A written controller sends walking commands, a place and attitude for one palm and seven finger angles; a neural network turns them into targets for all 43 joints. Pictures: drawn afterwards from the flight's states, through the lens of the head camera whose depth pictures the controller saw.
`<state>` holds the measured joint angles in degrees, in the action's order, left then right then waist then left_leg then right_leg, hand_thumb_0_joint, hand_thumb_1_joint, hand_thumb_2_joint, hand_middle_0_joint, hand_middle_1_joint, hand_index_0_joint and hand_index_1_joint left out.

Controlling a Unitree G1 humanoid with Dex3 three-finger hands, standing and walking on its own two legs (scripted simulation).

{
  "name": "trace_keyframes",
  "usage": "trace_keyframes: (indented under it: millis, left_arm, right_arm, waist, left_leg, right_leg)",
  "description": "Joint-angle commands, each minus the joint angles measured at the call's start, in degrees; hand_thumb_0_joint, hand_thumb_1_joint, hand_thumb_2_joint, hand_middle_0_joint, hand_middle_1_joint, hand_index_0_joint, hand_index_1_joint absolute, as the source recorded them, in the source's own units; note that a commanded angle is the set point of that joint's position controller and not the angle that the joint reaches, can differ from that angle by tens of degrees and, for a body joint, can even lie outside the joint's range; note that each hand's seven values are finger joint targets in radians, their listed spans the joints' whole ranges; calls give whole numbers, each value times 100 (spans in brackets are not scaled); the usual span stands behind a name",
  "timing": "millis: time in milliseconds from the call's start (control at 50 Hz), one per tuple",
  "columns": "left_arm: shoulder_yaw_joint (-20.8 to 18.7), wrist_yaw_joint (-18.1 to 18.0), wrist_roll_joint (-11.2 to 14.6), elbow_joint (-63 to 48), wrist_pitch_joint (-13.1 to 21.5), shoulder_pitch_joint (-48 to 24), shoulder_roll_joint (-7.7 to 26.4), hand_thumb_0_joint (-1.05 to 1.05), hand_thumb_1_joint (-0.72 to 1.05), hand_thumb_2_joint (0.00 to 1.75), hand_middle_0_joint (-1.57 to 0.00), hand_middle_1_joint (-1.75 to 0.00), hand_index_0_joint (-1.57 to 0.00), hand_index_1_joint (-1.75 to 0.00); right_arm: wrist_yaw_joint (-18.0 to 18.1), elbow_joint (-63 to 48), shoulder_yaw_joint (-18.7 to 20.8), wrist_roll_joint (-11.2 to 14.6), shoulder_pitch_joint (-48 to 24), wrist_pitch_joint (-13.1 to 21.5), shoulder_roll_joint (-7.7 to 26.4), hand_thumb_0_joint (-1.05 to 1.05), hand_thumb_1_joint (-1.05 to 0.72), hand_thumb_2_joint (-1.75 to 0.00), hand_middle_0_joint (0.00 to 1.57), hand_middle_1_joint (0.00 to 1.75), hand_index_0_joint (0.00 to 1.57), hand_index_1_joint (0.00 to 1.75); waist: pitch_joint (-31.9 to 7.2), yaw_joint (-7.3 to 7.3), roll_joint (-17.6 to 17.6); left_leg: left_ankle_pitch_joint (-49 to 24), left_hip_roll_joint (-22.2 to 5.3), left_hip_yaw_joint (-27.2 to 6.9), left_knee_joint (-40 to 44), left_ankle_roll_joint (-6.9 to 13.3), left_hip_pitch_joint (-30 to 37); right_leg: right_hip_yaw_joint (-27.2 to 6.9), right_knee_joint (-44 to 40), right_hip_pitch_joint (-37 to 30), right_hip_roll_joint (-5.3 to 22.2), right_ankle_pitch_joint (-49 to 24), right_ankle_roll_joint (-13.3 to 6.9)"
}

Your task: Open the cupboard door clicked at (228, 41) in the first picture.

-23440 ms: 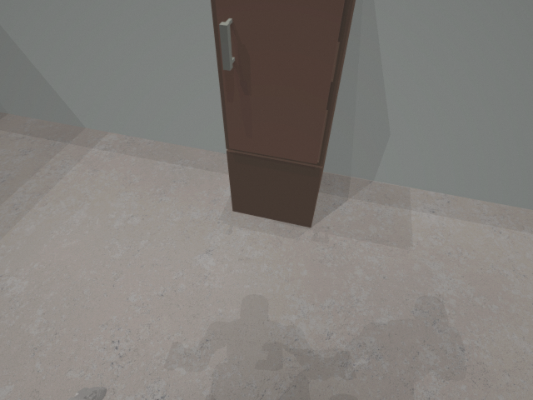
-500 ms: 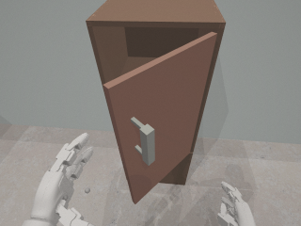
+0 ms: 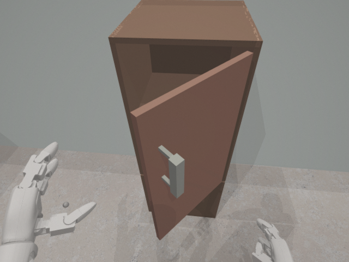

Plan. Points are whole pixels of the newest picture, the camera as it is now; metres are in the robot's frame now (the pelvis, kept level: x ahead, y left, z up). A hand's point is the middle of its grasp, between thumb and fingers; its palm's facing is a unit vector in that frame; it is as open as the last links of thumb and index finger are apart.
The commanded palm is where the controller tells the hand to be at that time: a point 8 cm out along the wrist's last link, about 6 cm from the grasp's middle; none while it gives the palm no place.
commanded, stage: draw the hand back to the body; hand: left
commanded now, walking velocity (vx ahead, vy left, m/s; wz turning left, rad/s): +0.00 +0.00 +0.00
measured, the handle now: (170, 171) +0.30 +0.05 +0.08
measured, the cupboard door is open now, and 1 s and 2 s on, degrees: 49 49 49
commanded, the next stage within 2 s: step back with the hand held close in 0.66 s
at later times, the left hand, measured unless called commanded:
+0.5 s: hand (48, 187) +0.19 +0.25 +0.16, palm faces +0.45 -0.81 -0.38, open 7.6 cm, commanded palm +0.14 +0.29 +0.17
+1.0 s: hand (52, 184) +0.19 +0.24 +0.16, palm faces +0.38 -0.80 -0.47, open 7.4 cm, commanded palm +0.14 +0.28 +0.18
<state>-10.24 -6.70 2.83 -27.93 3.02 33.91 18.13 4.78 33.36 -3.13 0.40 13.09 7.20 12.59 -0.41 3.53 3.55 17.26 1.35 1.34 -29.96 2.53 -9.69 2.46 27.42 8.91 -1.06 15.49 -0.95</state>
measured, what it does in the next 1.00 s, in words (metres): stands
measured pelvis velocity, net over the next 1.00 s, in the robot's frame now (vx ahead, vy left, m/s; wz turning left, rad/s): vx -0.01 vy -0.01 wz -0.04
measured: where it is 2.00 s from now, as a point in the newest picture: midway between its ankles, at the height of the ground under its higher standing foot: outside the picture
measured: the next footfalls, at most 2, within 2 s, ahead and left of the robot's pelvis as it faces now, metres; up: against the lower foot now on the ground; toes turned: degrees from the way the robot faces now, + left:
left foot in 1.82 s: -0.08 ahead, +0.13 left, +0.00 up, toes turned +2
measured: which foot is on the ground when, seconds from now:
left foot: down 0.00-1.00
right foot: down 0.00-1.00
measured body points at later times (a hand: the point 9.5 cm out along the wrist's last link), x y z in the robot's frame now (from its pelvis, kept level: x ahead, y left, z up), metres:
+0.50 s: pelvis +0.00 -0.01 +0.01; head -0.02 -0.03 +0.46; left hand +0.16 +0.29 +0.18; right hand +0.19 -0.23 -0.08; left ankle -0.01 +0.09 -0.74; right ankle +0.00 -0.11 -0.74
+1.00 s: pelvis -0.01 -0.01 +0.01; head -0.01 -0.03 +0.46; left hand +0.17 +0.28 +0.18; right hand +0.17 -0.25 -0.08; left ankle -0.01 +0.09 -0.74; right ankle +0.00 -0.11 -0.74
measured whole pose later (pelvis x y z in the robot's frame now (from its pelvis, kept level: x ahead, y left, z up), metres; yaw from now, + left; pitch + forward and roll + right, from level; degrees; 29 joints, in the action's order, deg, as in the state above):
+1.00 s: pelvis -0.01 -0.01 +0.01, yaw -2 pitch -1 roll -1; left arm -20.6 -6.4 3.1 -22.7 7.7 29.3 21.0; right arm 3.7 33.3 -0.2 1.1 9.5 1.6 14.0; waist 0.6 1.6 4.1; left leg 13.7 -0.1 2.9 -25.2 1.7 -10.4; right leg 0.9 22.1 10.0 -2.6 10.9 -1.7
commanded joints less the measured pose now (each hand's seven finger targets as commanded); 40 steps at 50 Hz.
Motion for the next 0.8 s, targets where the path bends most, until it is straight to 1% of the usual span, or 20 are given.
trace_keyframes:
  millis: [0, 20, 60, 80, 100, 140, 160, 260, 300, 360, 400, 480, 520, 560, 620, 660, 720, 740, 760, 780]
  left_arm:
    - [-816, -106, 3, -1142, 448, -416, 793, 0, 44, 70, -18, -30, -18, -30]
    - [-849, -110, -3, -1128, 458, -506, 805, 0, 48, 72, -19, -30, -19, -30]
    - [-1003, -127, 21, -976, 461, -558, 886, 0, 55, 75, -19, -30, -19, -30]
    - [-1044, -127, 27, -1006, 473, -683, 909, 0, 58, 76, -19, -30, -19, -30]
    - [-1139, -141, 35, -964, 485, -752, 969, 0, 62, 78, -19, -30, -19, -30]
    - [-1302, -155, 41, -907, 494, -880, 1096, 0, 69, 81, -19, -30, -19, -30]
    - [-1326, -153, 63, -818, 494, -884, 1063, 0, 73, 82, -19, -30, -19, -30]
    - [-1581, -167, 102, -659, 538, -1230, 1214, 0, 90, 90, -20, -30, -20, -30]
    - [-1403, -128, 118, -543, 538, -1095, 1018, 0, 90, 90, -20, -30, -20, -30]
    - [-1332, -101, 119, -519, 527, -1067, 990, 0, 90, 90, -20, -30, -20, -30]
    - [-1424, -104, 113, -598, 546, -1093, 1098, 0, 90, 90, -20, -30, -20, -30]
    - [-1498, -118, 102, -690, 562, -1128, 1186, 0, 90, 90, -20, -30, -20, -30]
    - [-1537, -127, 107, -697, 577, -1120, 1209, 0, 90, 90, -20, -30, -20, -30]
    - [-1529, -127, 105, -727, 570, -1153, 1207, 0, 90, 90, -20, -30, -20, -30]
    - [-1487, -119, 103, -740, 586, -1102, 1163, 0, 90, 90, -20, -30, -20, -30]
    - [-1424, -106, 114, -603, 563, -1055, 1080, 0, 90, 90, -20, -30, -20, -30]
    - [-1443, -99, 112, -639, 587, -1142, 1120, 0, 90, 90, -20, -30, -20, -30]
    - [-1477, -105, 105, -543, 577, -1117, 1165, 0, 90, 90, -20, -30, -20, -30]
    - [-1507, -125, 106, -824, 622, -1582, 1268, 0, 90, 90, -20, -30, -20, -30]
    - [-2295, -153, 92, -861, 822, -1945, 1992, 0, 90, 90, -20, -30, -20, -30]
  right_arm:
    - [14, -881, 300, -18, -864, 294, 599, 0, -90, -90, 20, 30, 20, 30]
    - [8, -854, 307, -18, -863, 282, 603, 0, -90, -90, 20, 30, 20, 30]
    - [13, -818, 330, -11, -899, 247, 615, 0, -90, -90, 20, 30, 20, 30]
    - [6, -810, 333, -12, -912, 231, 622, 0, -90, -90, 20, 30, 20, 30]
    - [13, -783, 342, -16, -907, 222, 615, 0, -90, -90, 20, 30, 20, 30]
    - [25, -746, 355, -10, -951, 204, 634, 0, -90, -90, 20, 30, 20, 30]
    - [19, -719, 350, -15, -940, 187, 607, 0, -90, -90, 20, 30, 20, 30]
    - [12, -633, 377, -1, -986, 143, 624, 0, -90, -90, 20, 30, 20, 30]
    - [-13, -635, 393, -3, -984, 136, 627, 0, -90, -90, 20, 30, 20, 30]
    - [-33, -648, 414, -5, -1004, 115, 672, 0, -90, -90, 20, 30, 20, 30]
    - [-33, -636, 429, -13, -1006, 111, 663, 0, -90, -90, 20, 30, 20, 30]
    - [-16, -628, 418, -7, -1027, 129, 624, 0, -90, -90, 20, 30, 20, 30]
    - [-16, -609, 419, -14, -1005, 141, 616, 0, -90, -90, 20, 30, 20, 30]
    - [-11, -607, 413, -10, -1022, 142, 615, 0, -90, -90, 20, 30, 20, 30]
    - [-28, -587, 427, -5, -1006, 166, 610, 0, -90, -90, 20, 30, 20, 30]
    - [-35, -584, 424, -2, -1032, 150, 617, 0, -90, -90, 20, 30, 20, 30]
    - [-36, -577, 446, 1, -1018, 140, 623, 0, -90, -90, 20, 30, 20, 30]
    - [-22, -557, 445, -2, -1037, 141, 620, 0, -90, -90, 20, 30, 20, 30]
    - [-30, -568, 426, 0, -1053, 157, 628, 0, -90, -90, 20, 30, 20, 30]
    - [-23, -761, 441, 102, -888, 68, 731, 0, -90, -90, 20, 30, 20, 30]
  waist:
    - [-228, 19, -5]
    - [-185, 1, 43]
    - [-141, 18, -163]
    - [-159, 15, -32]
    - [-180, 17, -126]
    - [-162, 40, 59]
    - [-119, 31, -10]
    - [-67, 27, 149]
    - [-90, 23, -23]
    - [-59, 19, -137]
    - [-227, 38, -131]
    - [-213, 51, 66]
    - [-242, 41, -83]
    - [-225, 42, 125]
    - [-293, 34, 137]
    - [-101, 20, -52]
    - [-198, 16, -48]
    - [-151, 29, 0]
    - [-219, -1, -5]
    - [178, -202, -198]
  left_leg:
    - [-1427, -311, -332, 797, -209, 43]
    - [-1433, -314, -321, 825, -220, 83]
    - [-1399, -322, -312, 866, -202, 101]
    - [-1369, -312, -318, 907, -204, 130]
    - [-1368, -309, -306, 919, -197, 162]
    - [-1421, -306, -296, 942, -197, 193]
    - [-1436, -300, -274, 950, -194, 219]
    - [-1350, -294, -262, 1036, -193, 279]
    - [-1385, -299, -243, 1049, -170, 333]
    - [-1420, -310, -255, 1069, -154, 328]
    - [-1497, -291, -213, 1022, -128, 407]
    - [-1467, -261, -188, 1000, -132, 414]
    - [-1480, -257, -186, 987, -130, 423]
    - [-1576, -256, -189, 983, -140, 430]
    - [-1599, -255, -160, 959, -138, 506]
    - [-1566, -262, -183, 988, -134, 432]
    - [-1531, -262, -148, 968, -110, 509]
    - [-1498, -259, -139, 976, -112, 477]
    - [-1476, -243, -179, 993, -112, 488]
    - [-1022, -360, -289, 827, -4, 201]
  right_leg:
    - [-138, -547, -298, 107, -938, -87]
    - [-140, -584, -283, 102, -936, -86]
    - [-152, -647, -331, 96, -938, -82]
    - [-158, -670, -362, 101, -912, -87]
    - [-155, -695, -381, 97, -935, -82]
    - [-173, -737, -439, 106, -988, -97]
    - [-185, -763, -428, 108, -1026, -89]
    - [-206, -870, -467, 110, -960, -88]
    - [-190, -887, -471, 106, -992, -64]
    - [-196, -905, -488, 102, -1038, -54]
    - [-225, -914, -548, 108, -1151, -49]
    - [-267, -946, -546, 119, -1165, -62]
    - [-266, -959, -561, 116, -1193, -57]
    - [-269, -938, -570, 129, -1273, -65]
    - [-277, -956, -555, 130, -1295, -55]
    - [-262, -975, -495, 118, -1255, -50]
    - [-293, -1010, -488, 119, -1232, -39]
    - [-293, -1021, -499, 134, -1222, -47]
    - [-300, -1014, -520, 133, -1209, -44]
    - [-928, -1291, 122, 362, -1419, -29]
